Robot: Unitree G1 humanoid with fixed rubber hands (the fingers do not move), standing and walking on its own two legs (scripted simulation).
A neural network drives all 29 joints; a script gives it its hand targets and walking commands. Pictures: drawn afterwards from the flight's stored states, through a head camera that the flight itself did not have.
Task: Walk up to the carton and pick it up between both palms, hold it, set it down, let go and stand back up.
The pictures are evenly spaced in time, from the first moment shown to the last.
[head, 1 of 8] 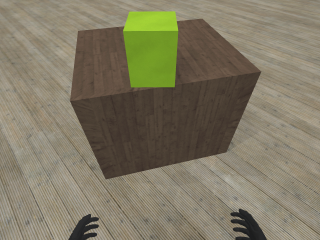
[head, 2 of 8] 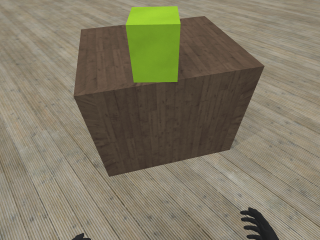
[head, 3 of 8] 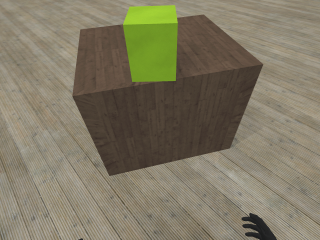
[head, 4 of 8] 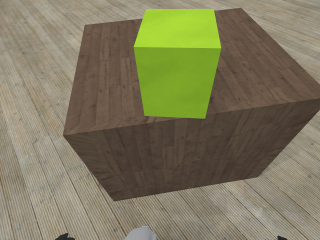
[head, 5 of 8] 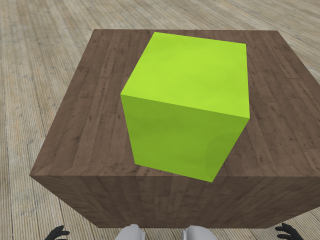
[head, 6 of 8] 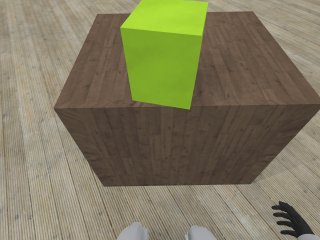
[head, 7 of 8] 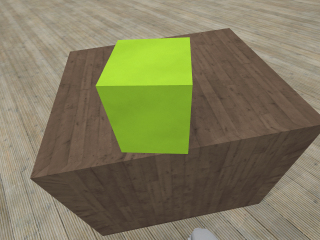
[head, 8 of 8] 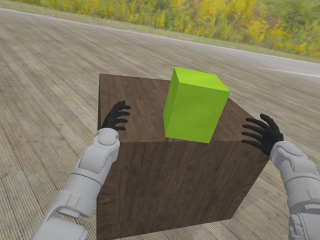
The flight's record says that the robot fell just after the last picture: yes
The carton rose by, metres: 0.00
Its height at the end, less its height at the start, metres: +0.00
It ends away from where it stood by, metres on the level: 0.00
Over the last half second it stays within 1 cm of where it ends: yes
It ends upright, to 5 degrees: yes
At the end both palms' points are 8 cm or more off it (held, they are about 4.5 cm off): yes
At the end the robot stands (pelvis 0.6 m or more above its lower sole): yes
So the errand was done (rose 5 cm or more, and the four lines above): no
